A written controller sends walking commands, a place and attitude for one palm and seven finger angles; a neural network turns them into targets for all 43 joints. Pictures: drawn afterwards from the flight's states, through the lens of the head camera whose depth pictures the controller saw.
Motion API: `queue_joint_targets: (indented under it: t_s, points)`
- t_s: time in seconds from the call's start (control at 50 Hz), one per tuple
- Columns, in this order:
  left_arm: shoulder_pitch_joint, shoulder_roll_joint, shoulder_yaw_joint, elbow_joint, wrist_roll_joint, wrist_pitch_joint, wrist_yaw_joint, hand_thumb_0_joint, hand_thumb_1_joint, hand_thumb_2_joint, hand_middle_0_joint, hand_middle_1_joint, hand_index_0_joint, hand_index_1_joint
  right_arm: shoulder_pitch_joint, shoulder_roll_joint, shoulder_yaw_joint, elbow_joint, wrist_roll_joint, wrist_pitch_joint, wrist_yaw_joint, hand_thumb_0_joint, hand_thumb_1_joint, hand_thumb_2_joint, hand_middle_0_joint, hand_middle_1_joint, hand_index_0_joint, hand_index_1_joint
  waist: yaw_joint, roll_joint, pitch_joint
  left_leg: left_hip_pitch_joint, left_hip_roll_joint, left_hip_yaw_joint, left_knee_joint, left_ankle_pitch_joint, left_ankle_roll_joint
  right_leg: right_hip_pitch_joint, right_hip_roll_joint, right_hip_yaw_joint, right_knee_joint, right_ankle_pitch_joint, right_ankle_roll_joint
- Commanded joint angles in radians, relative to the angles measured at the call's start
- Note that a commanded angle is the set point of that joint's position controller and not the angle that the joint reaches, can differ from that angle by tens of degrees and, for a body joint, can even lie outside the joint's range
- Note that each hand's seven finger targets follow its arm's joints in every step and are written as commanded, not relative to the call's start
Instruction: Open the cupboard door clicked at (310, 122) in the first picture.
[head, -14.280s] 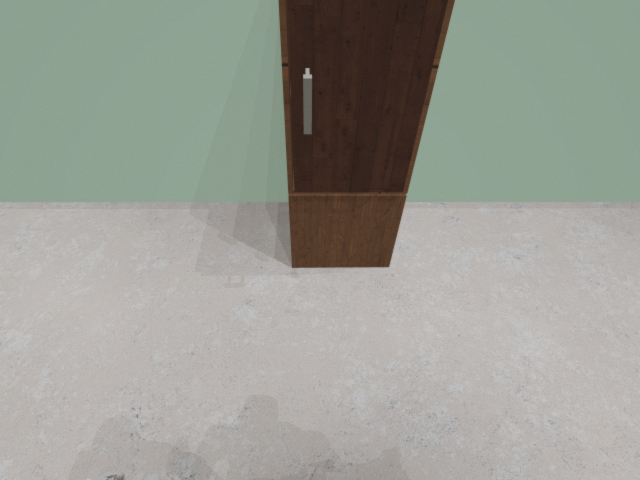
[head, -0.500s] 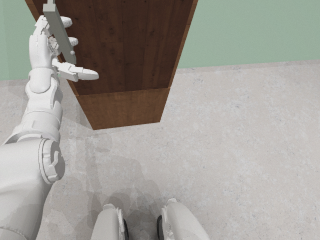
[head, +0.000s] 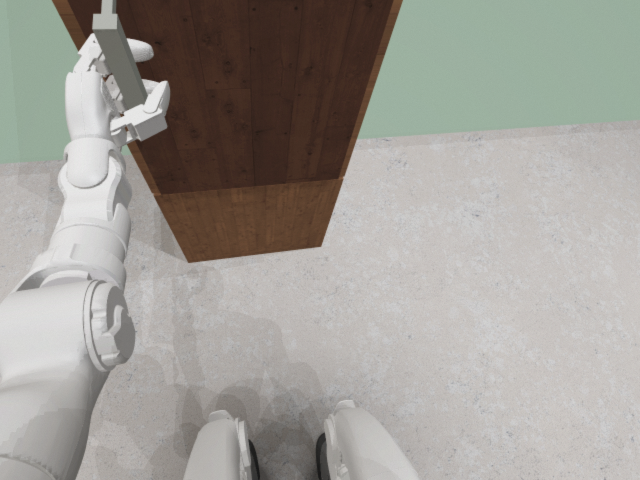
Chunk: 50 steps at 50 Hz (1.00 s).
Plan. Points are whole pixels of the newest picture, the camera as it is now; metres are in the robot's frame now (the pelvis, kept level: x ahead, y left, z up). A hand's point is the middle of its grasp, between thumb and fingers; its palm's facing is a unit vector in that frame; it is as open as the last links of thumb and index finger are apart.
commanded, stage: close the thumb around the handle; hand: left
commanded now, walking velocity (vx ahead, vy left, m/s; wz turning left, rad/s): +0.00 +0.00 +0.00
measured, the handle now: (130, 68) +0.60 +0.16 +0.08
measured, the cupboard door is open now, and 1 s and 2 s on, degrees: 0 33 48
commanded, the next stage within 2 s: pull the door open along its arc in 0.16 s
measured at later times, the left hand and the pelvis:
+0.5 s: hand (160, 120) +0.53 +0.13 +0.07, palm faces +0.07 -1.00 -0.02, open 5.7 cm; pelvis +0.01 -0.01 +0.01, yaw +0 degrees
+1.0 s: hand (248, 222) +0.39 +0.04 +0.07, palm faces +0.40 -0.91 +0.00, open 6.0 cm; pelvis +0.02 -0.03 +0.02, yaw +3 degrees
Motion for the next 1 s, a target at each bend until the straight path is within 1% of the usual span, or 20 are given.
queue_joint_targets:
  t_s: [0.0,0.02,0.06,0.12,0.14,0.22,0.26,0.36,0.44,0.54,0.56,0.64,0.66,0.68,0.74,0.82,0.86,0.9,0.92,0.98]
  points:
    - [-0.451,0.199,0.025,-0.214,-0.008,-0.082,0.011,0.0,0.9,0.9,-0.4,-1.35,-0.4,-1.35,0.218,-0.196,-0.071,-0.021,0.001,-0.004,-0.008,0.0,-0.9,-0.9,0.2,0.3,0.2,0.3,-0.01,0.116,-0.528,0.524,-0.028,-0.098,-0.089,0.479,-0.01,0.14,0.035,0.028,-0.117,0.397,-0.007]
    - [-0.443,0.233,0.049,-0.231,-0.007,-0.083,0.011,0.0,0.9,0.9,-0.4,-1.35,-0.4,-1.35,0.213,-0.197,-0.071,-0.029,0.004,-0.002,-0.009,0.0,-0.9,-0.9,0.2,0.3,0.2,0.3,0.005,0.131,-0.543,0.519,-0.029,-0.091,-0.091,0.481,-0.011,0.161,0.033,0.032,-0.117,0.409,-0.007]
    - [-0.43,0.201,0.026,-0.238,-0.007,-0.08,0.004,0.0,0.9,0.9,-0.4,-1.35,-0.4,-1.35,0.208,-0.191,-0.071,-0.034,0.006,0.0,-0.009,0.0,-0.9,-0.9,0.2,0.3,0.2,0.3,0.004,0.123,-0.54,0.524,-0.029,-0.089,-0.1,0.479,-0.013,0.174,0.033,0.029,-0.121,0.414,-0.006]
    - [-0.415,0.23,0.061,-0.255,-0.014,-0.087,0.015,0.0,0.9,0.9,-0.4,-1.35,-0.4,-1.35,0.208,-0.192,-0.073,-0.039,0.008,0.003,-0.011,0.0,-0.9,-0.9,0.2,0.3,0.2,0.3,0.018,0.122,-0.56,0.536,-0.028,-0.089,-0.102,0.497,-0.014,0.181,0.033,0.03,-0.118,0.425,-0.006]
    - [-0.426,0.181,0.016,-0.268,-0.011,-0.091,0.015,0.0,0.9,0.9,-0.4,-1.35,-0.4,-1.35,0.202,-0.186,-0.072,-0.04,0.007,0.003,-0.008,0.0,-0.9,-0.9,0.2,0.3,0.2,0.3,0.01,0.145,-0.545,0.55,-0.028,-0.089,-0.105,0.501,-0.017,0.168,0.033,0.029,-0.12,0.422,-0.007]
    - [-0.415,0.185,0.021,-0.276,-0.005,-0.108,0.02,0.0,0.9,0.9,-0.4,-1.35,-0.4,-1.35,0.2,-0.189,-0.078,-0.035,0.007,0.001,-0.006,0.0,-0.9,-0.9,0.2,0.3,0.2,0.3,0.011,0.134,-0.551,0.559,-0.026,-0.089,-0.102,0.496,-0.018,0.159,0.033,0.031,-0.119,0.417,-0.007]
    - [-0.461,0.135,-0.022,-0.27,-0.006,-0.108,0.023,0.0,0.9,0.9,-0.4,-1.35,-0.4,-1.35,0.201,-0.185,-0.078,-0.026,0.005,-0.001,-0.004,0.0,-0.9,-0.9,0.2,0.3,0.2,0.3,-0.015,0.119,-0.514,0.544,-0.025,-0.091,-0.104,0.466,-0.015,0.142,0.034,0.03,-0.127,0.399,-0.004]
    - [-0.33,0.132,-0.001,-0.307,-0.021,-0.116,0.014,0.0,0.9,0.9,-0.4,-1.35,-0.4,-1.35,0.194,-0.182,-0.084,-0.039,0.008,-0.002,0.0,0.0,-0.9,-0.9,0.2,0.3,0.2,0.3,0.037,0.123,-0.582,0.561,-0.035,-0.074,-0.11,0.515,-0.017,0.221,0.032,0.035,-0.124,0.464,-0.009]
    - [-0.183,0.085,-0.013,-0.361,-0.049,-0.113,0.001,0.0,0.9,0.9,-0.4,-1.35,-0.4,-1.35,0.173,-0.173,-0.089,-0.065,0.019,0.006,0.005,0.0,-0.9,-0.9,0.2,0.3,0.2,0.3,0.071,0.085,-0.579,0.553,-0.042,-0.057,-0.131,0.524,-0.015,0.293,0.034,0.037,-0.137,0.516,-0.008]
    - [0.053,-0.009,-0.061,-0.529,-0.087,-0.106,-0.002,0.0,0.9,0.9,-0.4,-1.35,-0.4,-1.35,0.133,-0.158,-0.1,-0.107,0.037,0.007,0.015,0.0,-0.9,-0.9,0.2,0.3,0.2,0.3,0.115,0.061,-0.564,0.573,-0.048,-0.032,-0.165,0.562,-0.014,0.371,0.032,0.038,-0.157,0.595,-0.007]
    - [0.121,-0.044,-0.084,-0.56,-0.094,-0.101,-0.001,0.0,0.9,0.9,-0.4,-1.35,-0.4,-1.35,0.124,-0.152,-0.103,-0.114,0.041,0.005,0.017,0.0,-0.9,-0.9,0.2,0.3,0.2,0.3,0.119,0.019,-0.54,0.562,-0.049,-0.027,-0.177,0.557,-0.013,0.4,0.032,0.037,-0.165,0.614,-0.004]
    - [0.33,-0.141,-0.162,-0.736,-0.112,-0.096,0.016,0.0,0.9,0.9,-0.4,-1.35,-0.4,-1.35,0.08,-0.137,-0.108,-0.145,0.053,-0.011,0.026,0.0,-0.9,-0.9,0.2,0.3,0.2,0.3,0.149,0.017,-0.488,0.581,-0.05,-0.012,-0.204,0.575,-0.014,0.433,0.026,0.037,-0.18,0.652,-0.004]
    - [0.342,-0.194,-0.059,-0.784,-0.178,-0.087,0.151,0.0,0.9,0.9,-0.4,-1.35,-0.4,-1.35,0.044,-0.112,-0.104,-0.151,0.045,-0.021,0.022,0.0,-0.9,-0.9,0.2,0.3,0.2,0.3,0.202,0.003,-0.468,0.553,-0.048,0.0,-0.211,0.569,-0.024,0.447,0.027,0.023,-0.183,0.63,-0.002]
    - [0.377,-0.278,-0.136,-0.806,-0.153,-0.076,0.236,0.0,0.9,0.9,-0.4,-1.35,-0.4,-1.35,0.03,-0.102,-0.101,-0.151,0.035,-0.031,0.028,0.0,-0.9,-0.9,0.2,0.3,0.2,0.3,0.181,-0.001,-0.435,0.545,-0.048,0.001,-0.213,0.559,-0.03,0.437,0.026,0.019,-0.181,0.621,0.002]
    - [0.451,-0.356,-0.197,-0.843,-0.056,-0.062,0.427,0.0,0.9,0.9,-0.4,-1.35,-0.4,-1.35,0.008,-0.093,-0.105,-0.14,0.008,-0.048,0.042,0.0,-0.9,-0.9,0.2,0.3,0.2,0.3,0.181,-0.052,-0.408,0.521,-0.048,-0.004,-0.205,0.537,-0.034,0.425,0.017,0.015,-0.166,0.601,0.001]
    - [0.47,-0.493,-0.312,-0.876,0.084,-0.033,0.631,0.0,0.9,0.9,-0.4,-1.35,-0.4,-1.35,-0.053,-0.071,-0.11,-0.138,-0.022,-0.058,0.05,0.0,-0.9,-0.9,0.2,0.3,0.2,0.3,0.178,-0.052,-0.404,0.512,-0.053,-0.007,-0.198,0.485,-0.037,0.411,0.004,0.015,-0.16,0.549,-0.007]
    - [0.485,-0.546,-0.354,-0.9,0.136,-0.003,0.686,0.0,0.9,0.9,-0.4,-1.35,-0.4,-1.35,-0.09,-0.059,-0.106,-0.141,-0.033,-0.062,0.046,0.0,-0.9,-0.9,0.2,0.3,0.2,0.3,0.181,-0.056,-0.412,0.514,-0.055,-0.005,-0.195,0.463,-0.037,0.413,0.001,0.011,-0.16,0.527,-0.015]
    - [0.501,-0.59,-0.424,-0.935,0.182,0.017,0.693,0.0,0.9,0.9,-0.4,-1.35,-0.4,-1.35,-0.11,-0.05,-0.106,-0.148,-0.041,-0.068,0.035,0.0,-0.9,-0.9,0.2,0.3,0.2,0.3,0.174,-0.08,-0.415,0.521,-0.054,-0.008,-0.195,0.456,-0.033,0.423,-0.002,0.015,-0.167,0.531,-0.019]
    - [0.53,-0.626,-0.462,-0.956,0.191,0.026,0.689,0.0,0.9,0.9,-0.4,-1.35,-0.4,-1.35,-0.128,-0.042,-0.106,-0.152,-0.04,-0.07,0.033,0.0,-0.9,-0.9,0.2,0.3,0.2,0.3,0.177,-0.06,-0.421,0.54,-0.053,-0.005,-0.196,0.46,-0.033,0.423,-0.006,0.016,-0.17,0.535,-0.02]
    - [0.625,-0.715,-0.56,-1.022,0.18,0.051,0.67,0.0,0.9,0.9,-0.4,-1.35,-0.4,-1.35,-0.177,-0.024,-0.098,-0.174,-0.031,-0.085,0.03,0.0,-0.9,-0.9,0.2,0.3,0.2,0.3,0.182,-0.092,-0.401,0.559,-0.055,-0.006,-0.211,0.431,-0.032,0.455,-0.014,0.015,-0.196,0.533,-0.019]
